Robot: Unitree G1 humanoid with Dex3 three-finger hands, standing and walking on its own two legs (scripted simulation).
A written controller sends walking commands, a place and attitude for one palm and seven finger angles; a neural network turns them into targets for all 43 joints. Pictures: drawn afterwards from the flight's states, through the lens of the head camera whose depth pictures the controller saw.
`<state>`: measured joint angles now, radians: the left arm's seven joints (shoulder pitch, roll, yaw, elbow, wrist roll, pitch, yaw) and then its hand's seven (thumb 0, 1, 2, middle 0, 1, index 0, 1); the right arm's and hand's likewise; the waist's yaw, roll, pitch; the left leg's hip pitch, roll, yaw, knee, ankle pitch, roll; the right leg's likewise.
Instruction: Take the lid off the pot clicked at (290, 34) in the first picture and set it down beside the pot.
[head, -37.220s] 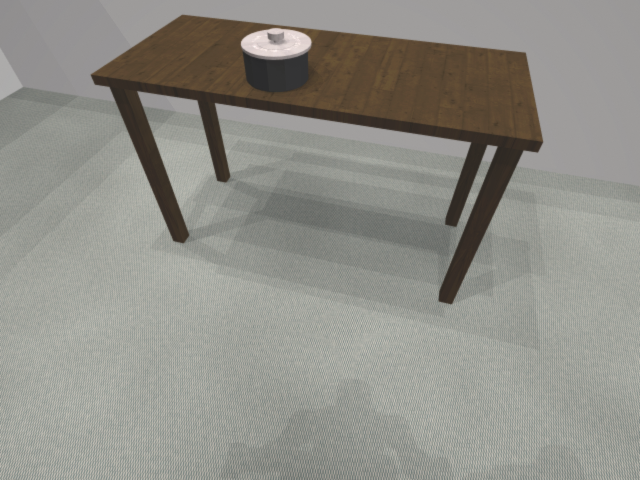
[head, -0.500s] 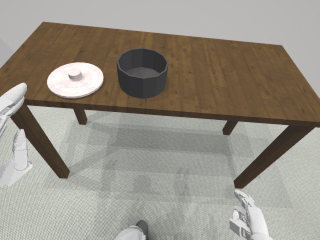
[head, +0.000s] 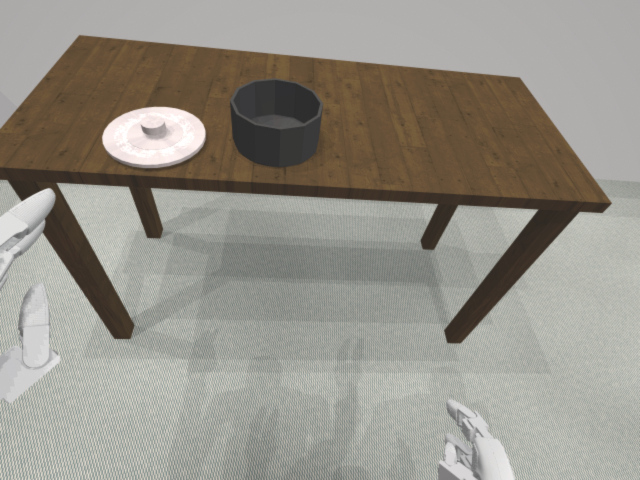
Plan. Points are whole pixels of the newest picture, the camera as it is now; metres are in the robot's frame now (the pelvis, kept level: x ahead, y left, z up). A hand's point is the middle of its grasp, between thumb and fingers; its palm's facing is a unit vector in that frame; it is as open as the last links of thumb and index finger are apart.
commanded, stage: stop stepping back and stand still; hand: left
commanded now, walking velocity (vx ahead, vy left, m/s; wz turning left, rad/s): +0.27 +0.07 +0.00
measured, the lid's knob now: (153, 125) +0.72 +0.34 +0.00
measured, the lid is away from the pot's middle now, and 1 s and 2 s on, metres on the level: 0.24 0.24 0.24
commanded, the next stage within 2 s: let the arm hang, fingers relaxed in 0.94 s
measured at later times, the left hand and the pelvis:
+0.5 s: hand out of the picture +0.17 +0.26 +0.19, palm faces +0.36 -0.79 -0.49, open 7.4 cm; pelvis -0.01 +0.02 -0.01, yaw +3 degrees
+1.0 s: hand out of the picture +0.02 +0.22 -0.20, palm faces +0.14 -0.98 -0.16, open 6.9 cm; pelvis +0.00 +0.04 -0.01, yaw +6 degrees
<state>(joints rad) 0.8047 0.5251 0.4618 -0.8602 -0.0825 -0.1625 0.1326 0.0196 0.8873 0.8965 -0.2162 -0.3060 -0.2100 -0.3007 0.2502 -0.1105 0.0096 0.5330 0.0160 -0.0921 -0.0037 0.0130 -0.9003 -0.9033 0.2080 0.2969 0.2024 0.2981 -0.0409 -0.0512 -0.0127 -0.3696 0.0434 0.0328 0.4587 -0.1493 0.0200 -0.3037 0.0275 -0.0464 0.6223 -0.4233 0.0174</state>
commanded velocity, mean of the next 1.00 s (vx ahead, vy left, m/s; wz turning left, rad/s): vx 0.04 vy -0.01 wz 0.00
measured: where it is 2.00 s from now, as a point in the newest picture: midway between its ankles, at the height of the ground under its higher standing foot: outside the picture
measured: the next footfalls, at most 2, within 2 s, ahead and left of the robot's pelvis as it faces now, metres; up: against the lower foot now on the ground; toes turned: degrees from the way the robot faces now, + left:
right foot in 0.04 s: +0.02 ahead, -0.08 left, +0.00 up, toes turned +0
left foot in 0.30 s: +0.01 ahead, +0.15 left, +0.00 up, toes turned +7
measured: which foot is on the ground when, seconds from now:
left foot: down 0.00-0.04, up 0.06-0.28, down 0.30-1.00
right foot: up 0.00-0.02, down 0.04-1.00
